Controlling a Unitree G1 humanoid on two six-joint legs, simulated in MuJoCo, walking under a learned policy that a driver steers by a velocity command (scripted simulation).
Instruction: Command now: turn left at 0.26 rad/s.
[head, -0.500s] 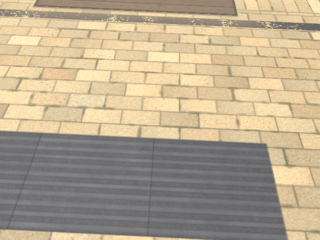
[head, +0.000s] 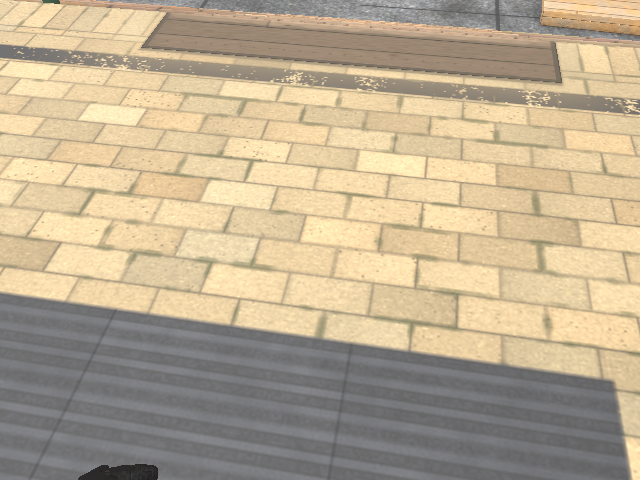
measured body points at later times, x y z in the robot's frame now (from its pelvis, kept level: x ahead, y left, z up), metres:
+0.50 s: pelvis +0.06 -0.02 +0.02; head +0.07 -0.02 +0.47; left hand +0.14 +0.21 -0.12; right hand +0.13 -0.26 -0.13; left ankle +0.05 +0.13 -0.72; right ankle +0.06 -0.12 -0.72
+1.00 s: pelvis +0.07 -0.02 +0.02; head +0.08 -0.03 +0.47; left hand +0.13 +0.22 -0.13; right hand +0.12 -0.26 -0.14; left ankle +0.05 +0.13 -0.72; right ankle +0.06 -0.12 -0.72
